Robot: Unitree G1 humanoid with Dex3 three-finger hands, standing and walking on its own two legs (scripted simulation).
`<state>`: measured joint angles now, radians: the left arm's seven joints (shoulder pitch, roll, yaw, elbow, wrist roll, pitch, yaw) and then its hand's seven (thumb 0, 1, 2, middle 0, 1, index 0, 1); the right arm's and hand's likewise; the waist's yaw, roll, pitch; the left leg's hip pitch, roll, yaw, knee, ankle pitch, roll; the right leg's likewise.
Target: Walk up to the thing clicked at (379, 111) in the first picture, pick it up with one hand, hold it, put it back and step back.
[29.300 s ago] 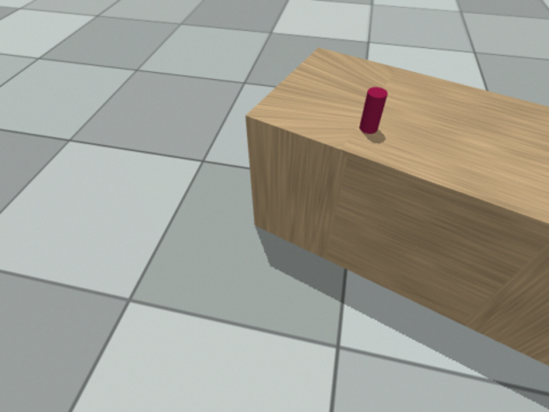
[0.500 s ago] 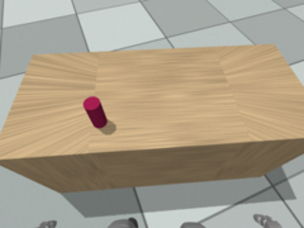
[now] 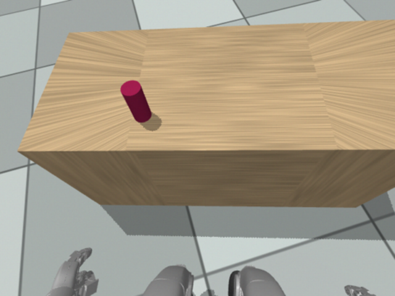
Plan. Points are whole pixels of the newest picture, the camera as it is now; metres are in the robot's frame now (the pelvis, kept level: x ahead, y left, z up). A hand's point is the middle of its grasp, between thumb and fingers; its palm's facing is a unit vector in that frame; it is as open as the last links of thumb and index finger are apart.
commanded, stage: step back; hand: left
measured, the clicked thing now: (137, 102) +0.60 +0.21 -0.10
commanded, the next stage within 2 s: none
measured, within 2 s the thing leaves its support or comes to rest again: neither
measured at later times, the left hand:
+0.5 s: hand out of the picture -0.06 +0.33 -0.15, palm faces -0.07 -0.91 -0.41, open 7.4 cm
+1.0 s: hand out of the picture -0.11 +0.33 -0.15, palm faces -0.05 -0.92 -0.40, open 7.4 cm
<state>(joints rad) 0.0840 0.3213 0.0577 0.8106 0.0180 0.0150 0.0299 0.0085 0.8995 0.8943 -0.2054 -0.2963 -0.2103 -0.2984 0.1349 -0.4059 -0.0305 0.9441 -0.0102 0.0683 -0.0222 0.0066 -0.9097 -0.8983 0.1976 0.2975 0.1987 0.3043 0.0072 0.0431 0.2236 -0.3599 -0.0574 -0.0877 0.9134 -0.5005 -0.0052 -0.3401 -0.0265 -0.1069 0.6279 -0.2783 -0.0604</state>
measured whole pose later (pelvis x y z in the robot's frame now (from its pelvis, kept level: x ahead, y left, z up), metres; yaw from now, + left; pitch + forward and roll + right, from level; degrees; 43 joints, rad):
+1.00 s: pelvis -0.29 +0.08 -0.01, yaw -2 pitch -2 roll +1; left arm 0.05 0.40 0.08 0.78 0.02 0.06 0.03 0.01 0.90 0.89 -0.20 -0.30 -0.21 -0.30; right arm 0.20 -0.37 -0.05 0.91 -0.03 0.05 0.00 0.01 -0.91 -0.90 0.20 0.30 0.20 0.30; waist -0.02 -0.06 0.20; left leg -0.27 -0.04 -0.02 0.67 -0.36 0.01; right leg -0.47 -0.03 0.08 0.90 -0.47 0.00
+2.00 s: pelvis -0.54 +0.07 +0.00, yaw -7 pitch -3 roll -2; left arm 0.28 0.35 0.07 0.99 0.05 -0.01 -0.02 0.01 0.90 0.89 -0.20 -0.30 -0.21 -0.30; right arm 0.16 -0.38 -0.06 0.91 -0.04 0.03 0.01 0.01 -0.91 -0.90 0.20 0.30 0.20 0.30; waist 0.03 0.04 0.06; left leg -0.36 0.03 -0.03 0.71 -0.41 0.02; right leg -0.16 0.05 0.02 0.53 -0.33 -0.02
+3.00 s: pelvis -0.47 +0.08 +0.02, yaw -4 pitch -2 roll +0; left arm 0.06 0.34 0.01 1.10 0.00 -0.01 -0.01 0.01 0.90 0.89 -0.20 -0.30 -0.21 -0.30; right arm 0.08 -0.35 0.00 1.08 -0.01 -0.02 0.01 0.01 -0.91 -0.90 0.20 0.30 0.20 0.30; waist 0.00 -0.01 0.07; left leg -0.13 0.01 -0.02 0.43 -0.27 -0.01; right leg -0.18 -0.03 -0.01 0.43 -0.22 0.02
